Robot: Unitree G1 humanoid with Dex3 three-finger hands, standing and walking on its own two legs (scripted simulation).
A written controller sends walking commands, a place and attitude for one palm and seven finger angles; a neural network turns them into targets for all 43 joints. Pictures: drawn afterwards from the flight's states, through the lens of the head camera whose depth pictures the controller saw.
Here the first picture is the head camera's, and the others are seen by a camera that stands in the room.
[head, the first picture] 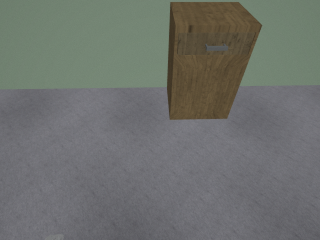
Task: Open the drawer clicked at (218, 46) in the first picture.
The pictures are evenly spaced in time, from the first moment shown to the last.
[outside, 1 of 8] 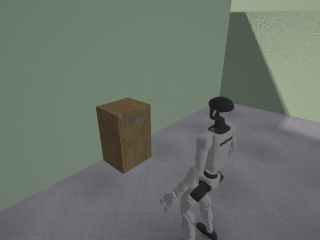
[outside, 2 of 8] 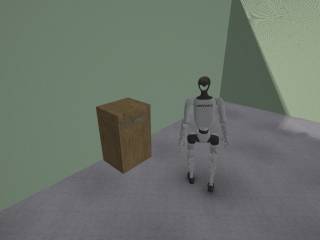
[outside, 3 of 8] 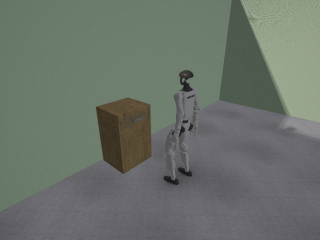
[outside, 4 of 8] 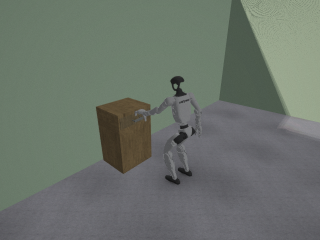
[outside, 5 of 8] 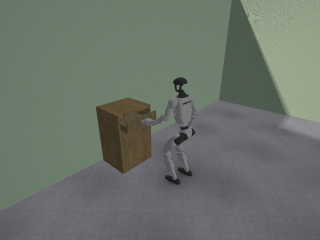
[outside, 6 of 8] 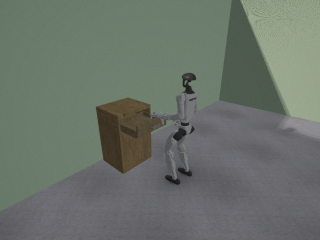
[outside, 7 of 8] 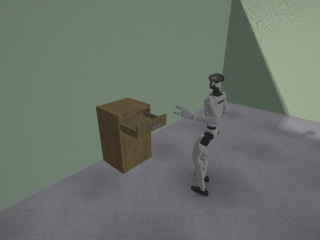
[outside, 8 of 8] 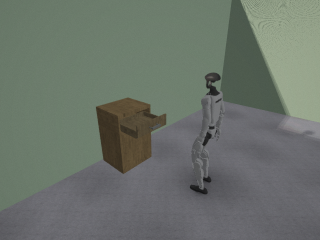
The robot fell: no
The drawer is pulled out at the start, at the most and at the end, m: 0.00 0.30 0.29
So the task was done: yes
